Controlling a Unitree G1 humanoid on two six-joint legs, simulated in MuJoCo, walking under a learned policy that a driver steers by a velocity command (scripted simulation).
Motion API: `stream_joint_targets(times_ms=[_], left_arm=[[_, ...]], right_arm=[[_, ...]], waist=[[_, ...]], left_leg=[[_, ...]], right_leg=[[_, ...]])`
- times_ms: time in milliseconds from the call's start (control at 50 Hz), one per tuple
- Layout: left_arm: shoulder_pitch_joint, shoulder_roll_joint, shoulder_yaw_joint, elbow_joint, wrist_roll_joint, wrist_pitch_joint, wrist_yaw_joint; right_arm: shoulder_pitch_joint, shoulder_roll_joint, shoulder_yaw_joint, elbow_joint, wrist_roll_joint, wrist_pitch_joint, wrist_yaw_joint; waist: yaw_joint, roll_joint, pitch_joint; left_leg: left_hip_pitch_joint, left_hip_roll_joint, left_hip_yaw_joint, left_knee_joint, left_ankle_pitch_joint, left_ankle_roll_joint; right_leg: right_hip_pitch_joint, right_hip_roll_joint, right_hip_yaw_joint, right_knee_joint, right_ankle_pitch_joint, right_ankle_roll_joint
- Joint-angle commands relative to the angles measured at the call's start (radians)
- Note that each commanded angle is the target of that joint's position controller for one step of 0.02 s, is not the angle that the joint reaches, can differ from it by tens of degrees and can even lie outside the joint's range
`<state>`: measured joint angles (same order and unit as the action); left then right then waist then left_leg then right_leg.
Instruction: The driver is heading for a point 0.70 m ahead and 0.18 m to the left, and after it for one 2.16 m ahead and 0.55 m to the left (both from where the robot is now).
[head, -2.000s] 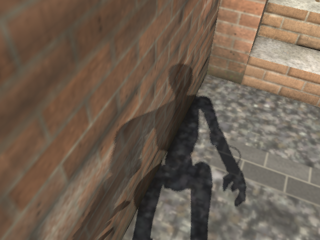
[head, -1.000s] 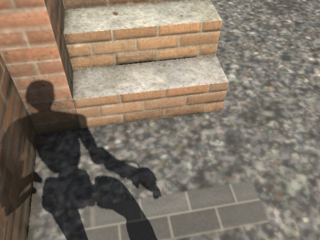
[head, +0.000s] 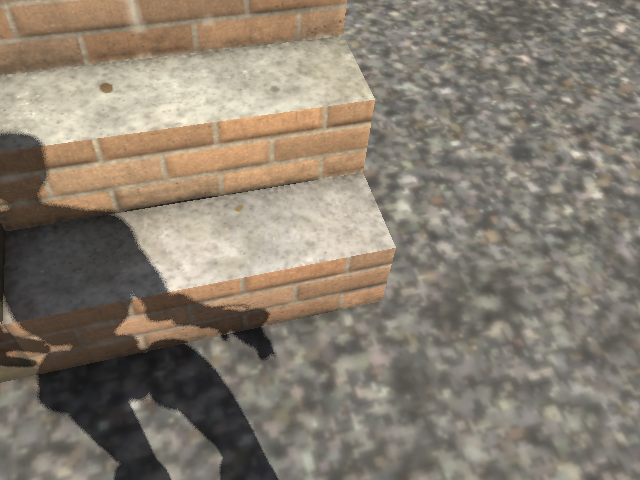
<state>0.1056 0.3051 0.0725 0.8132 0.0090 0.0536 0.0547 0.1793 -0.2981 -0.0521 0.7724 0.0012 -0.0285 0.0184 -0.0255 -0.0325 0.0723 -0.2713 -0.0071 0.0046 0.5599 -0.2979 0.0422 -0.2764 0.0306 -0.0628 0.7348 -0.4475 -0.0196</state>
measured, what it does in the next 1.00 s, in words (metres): walks ahead, turning left: right foot, then left foot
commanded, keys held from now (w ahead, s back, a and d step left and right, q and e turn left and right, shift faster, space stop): q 0.36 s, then w+q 0.32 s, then w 0.32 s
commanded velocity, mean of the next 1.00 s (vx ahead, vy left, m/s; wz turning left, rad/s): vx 0.21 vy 0.00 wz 0.48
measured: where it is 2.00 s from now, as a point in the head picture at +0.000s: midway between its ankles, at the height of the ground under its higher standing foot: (226, 450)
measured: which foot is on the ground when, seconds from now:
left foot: down 0.00-0.42, up 0.44-0.84, down 0.86-1.00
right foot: up 0.00-0.42, down 0.44-0.88, up 0.90-1.00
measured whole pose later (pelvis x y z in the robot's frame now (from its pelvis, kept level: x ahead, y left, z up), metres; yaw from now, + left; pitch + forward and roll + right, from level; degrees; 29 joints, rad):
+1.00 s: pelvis +0.18 +0.12 +0.00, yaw +31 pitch +1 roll +0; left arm 0.29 0.34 0.03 0.81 -0.02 -0.11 -0.02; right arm 0.21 -0.30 -0.03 0.69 -0.01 -0.08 0.02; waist 0.02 -0.03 0.04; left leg -0.31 -0.02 0.01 0.50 -0.22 0.04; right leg -0.38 -0.06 0.01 1.12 -0.41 -0.02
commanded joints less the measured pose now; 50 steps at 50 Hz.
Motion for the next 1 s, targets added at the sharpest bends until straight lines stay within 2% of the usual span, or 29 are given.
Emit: stream_joint_targets(times_ms=[20,40,80,180,260,380,400,420,440,460,480,500,540,580,600,640,680,740,780,820,840,860,880,900,920,940,960,980,1000], left_arm=[[-0.049,0.099,0.025,-0.095,-0.004,-0.033,-0.010],[-0.034,0.098,0.027,-0.076,-0.016,-0.032,-0.009],[-0.044,0.100,0.032,-0.065,-0.015,-0.030,-0.004],[-0.059,0.072,0.027,-0.061,-0.022,-0.042,-0.007],[-0.086,0.087,0.026,-0.074,-0.021,-0.058,-0.019],[-0.026,0.116,0.034,-0.067,-0.028,-0.091,-0.041],[0.044,0.095,0.013,-0.055,0.031,-0.072,-0.035],[0.061,0.109,0.015,-0.055,0.051,-0.072,-0.027],[0.105,0.183,0.023,-0.061,0.057,-0.074,-0.016],[0.113,0.303,0.046,-0.057,0.063,-0.071,-0.018],[0.103,0.267,0.045,-0.054,0.059,-0.075,-0.028],[0.061,0.197,0.026,-0.065,0.038,-0.080,-0.033],[0.035,0.153,0.010,-0.071,0.027,-0.087,-0.028],[0.095,0.152,0.008,-0.055,0.026,-0.097,-0.025],[0.107,0.126,0.007,-0.066,-0.028,-0.119,-0.012],[0.176,0.144,0.010,-0.042,-0.029,-0.134,-0.007],[0.190,0.187,0.024,-0.036,-0.013,-0.139,-0.007],[0.173,0.212,0.029,-0.033,-0.009,-0.143,-0.029],[0.194,0.226,0.035,-0.021,-0.022,-0.150,-0.049],[0.198,0.235,0.035,-0.012,-0.036,-0.143,-0.063],[0.175,0.235,0.033,-0.015,-0.038,-0.147,-0.067],[0.186,0.199,0.020,-0.010,-0.032,-0.152,-0.070],[0.175,0.153,-0.003,-0.027,-0.012,-0.160,-0.070],[0.178,0.045,-0.035,-0.113,0.008,-0.180,-0.067],[0.172,0.134,-0.021,-0.093,-0.040,-0.196,-0.070],[0.126,0.177,-0.011,-0.109,-0.070,-0.203,-0.079],[0.101,0.184,-0.012,-0.122,-0.057,-0.202,-0.078],[0.085,0.174,-0.013,-0.121,-0.028,-0.198,-0.072],[0.071,0.170,-0.014,-0.129,-0.014,-0.186,-0.073]], right_arm=[[0.072,-0.202,-0.051,-0.065,-0.014,-0.024,-0.007],[0.028,-0.191,-0.054,-0.071,0.006,-0.022,-0.015],[0.005,-0.170,-0.045,-0.076,0.034,-0.006,-0.032],[0.023,-0.206,-0.061,-0.083,0.017,0.036,-0.042],[-0.006,-0.232,-0.069,-0.093,0.015,0.053,-0.062],[-0.063,-0.214,-0.063,-0.110,0.025,0.065,-0.065],[-0.025,-0.235,-0.074,-0.080,-0.028,0.082,-0.031],[-0.035,-0.201,-0.069,-0.090,-0.028,0.078,-0.022],[-0.024,-0.123,-0.048,-0.109,-0.023,0.070,-0.015],[-0.027,-0.114,-0.042,-0.130,-0.027,0.069,-0.014],[-0.045,-0.174,-0.049,-0.126,-0.045,0.066,-0.014],[-0.054,-0.201,-0.059,-0.105,-0.041,0.059,-0.005],[-0.030,-0.193,-0.061,-0.081,-0.043,0.053,0.028],[-0.054,-0.172,-0.053,-0.081,-0.039,0.057,0.053],[-0.098,-0.149,-0.048,-0.119,0.059,0.022,0.011],[-0.158,-0.122,-0.029,-0.152,0.037,-0.008,-0.008],[-0.170,-0.093,-0.015,-0.178,0.017,-0.017,0.007],[-0.161,-0.086,-0.002,-0.195,0.013,-0.025,0.027],[-0.166,-0.091,0.003,-0.204,0.012,-0.027,0.033],[-0.128,-0.095,0.004,-0.207,0.022,-0.030,0.038],[-0.060,-0.110,-0.005,-0.190,0.019,-0.028,0.030],[0.060,-0.166,-0.033,-0.153,0.018,-0.023,0.014],[0.236,-0.226,-0.059,-0.121,0.014,-0.017,-0.004],[0.340,-0.355,-0.081,-0.086,-0.006,-0.021,-0.020],[0.311,-0.277,-0.060,-0.095,-0.008,-0.036,-0.018],[0.250,-0.231,-0.045,-0.097,-0.006,-0.048,-0.016],[0.187,-0.201,-0.039,-0.106,-0.012,-0.061,-0.008],[0.126,-0.174,-0.031,-0.111,-0.016,-0.065,-0.005],[0.099,-0.168,-0.024,-0.120,-0.032,-0.068,-0.004]], waist=[[-0.021,0.150,-0.219],[0.002,0.095,-0.188],[0.013,0.094,-0.169],[0.005,0.164,-0.170],[-0.001,0.176,-0.153],[0.022,0.216,-0.161],[0.044,0.230,-0.131],[0.061,0.162,-0.126],[0.072,-0.048,-0.139],[0.068,-0.220,-0.096],[0.057,-0.152,-0.048],[0.042,-0.096,-0.011],[0.031,-0.132,-0.018],[0.060,-0.131,-0.023],[0.086,-0.146,0.001],[0.122,-0.102,-0.010],[0.126,-0.093,-0.014],[0.109,-0.093,0.005],[0.107,-0.083,0.009],[0.066,-0.073,0.011],[0.010,-0.088,0.000],[-0.049,-0.045,-0.073],[-0.138,0.031,-0.194],[-0.102,0.394,-0.290],[-0.117,0.287,-0.315],[-0.100,0.231,-0.204],[-0.066,0.181,-0.139],[-0.036,0.117,-0.111],[-0.017,0.103,-0.103]], left_leg=[[0.356,0.353,-0.410,-0.155,1.045,0.279],[0.349,0.295,-0.347,-0.149,0.948,0.227],[0.320,0.245,-0.307,-0.164,0.871,0.184],[0.290,0.197,-0.314,-0.163,0.802,0.181],[0.207,0.189,-0.383,-0.164,0.649,0.173],[0.156,0.148,-0.499,-0.134,0.418,0.133],[0.089,0.078,-0.451,-0.090,0.322,0.090],[-0.019,0.037,-0.444,-0.054,0.130,0.057],[-0.162,-0.053,-0.338,0.123,-0.158,0.017],[-0.352,-0.189,-0.164,0.315,-0.343,0.003],[-0.387,-0.068,-0.184,0.440,-0.265,0.007],[-0.373,-0.039,-0.176,0.470,-0.184,0.007],[-0.339,-0.019,-0.119,0.494,-0.074,-0.019],[-0.347,-0.013,-0.084,0.476,-0.029,-0.039],[-0.432,0.027,-0.089,0.445,-0.030,-0.055],[-0.492,0.051,-0.082,0.377,0.001,-0.082],[-0.479,0.079,-0.069,0.307,0.048,-0.092],[-0.326,0.081,-0.022,0.168,0.073,-0.080],[-0.217,0.060,0.018,0.107,0.071,-0.061],[-0.120,0.037,0.049,0.029,0.078,-0.022],[-0.016,0.020,0.045,-0.032,0.082,0.003],[0.161,-0.011,0.050,-0.056,0.077,0.030],[0.405,0.072,-0.060,-0.064,0.047,0.067],[0.610,0.331,-0.609,-0.218,-0.172,0.204],[0.586,0.384,-0.779,-0.328,-0.282,0.256],[0.520,0.359,-0.642,-0.332,-0.247,0.233],[0.414,0.310,-0.494,-0.312,-0.074,0.217],[0.316,0.283,-0.413,-0.315,0.069,0.203],[0.256,0.274,-0.360,-0.326,0.254,0.198]], right_leg=[[-0.304,0.017,0.161,0.441,-0.195,0.041],[-0.336,-0.002,0.157,0.429,-0.119,0.053],[-0.322,-0.020,0.161,0.356,-0.017,0.084],[-0.251,0.010,0.137,0.157,0.061,0.130],[-0.175,0.019,0.156,0.020,0.099,0.140],[-0.017,0.028,0.158,-0.237,0.166,0.103],[0.073,0.042,0.090,-0.297,0.161,0.063],[0.179,0.002,0.140,-0.379,0.144,0.034],[0.287,-0.218,0.388,-0.500,-0.051,-0.023],[0.279,-0.405,0.733,-0.620,-0.261,-0.152],[0.211,-0.450,0.766,-0.627,-0.328,-0.207],[0.175,-0.394,0.649,-0.614,-0.281,-0.189],[0.188,-0.279,0.430,-0.607,-0.121,-0.133],[0.228,-0.251,0.324,-0.605,-0.023,-0.122],[0.294,-0.259,0.304,-0.603,0.027,-0.127],[0.369,-0.300,0.300,-0.603,0.074,-0.151],[0.361,-0.324,0.263,-0.625,0.117,-0.169],[0.251,-0.280,0.143,-0.622,0.235,-0.152],[0.191,-0.275,0.106,-0.601,0.278,-0.145],[0.166,-0.300,0.103,-0.553,0.331,-0.143],[0.137,-0.291,0.085,-0.483,0.433,-0.127],[0.095,-0.249,0.030,-0.321,0.577,-0.100],[-0.043,-0.192,-0.031,-0.047,0.495,-0.049],[-0.393,-0.028,-0.031,0.353,-0.071,0.031],[-0.482,-0.036,0.144,0.519,-0.160,0.026],[-0.557,-0.087,0.145,0.544,-0.076,0.001],[-0.524,-0.124,0.120,0.494,0.008,-0.019],[-0.470,-0.152,0.119,0.431,0.068,-0.018],[-0.410,-0.161,0.127,0.403,0.121,-0.011]])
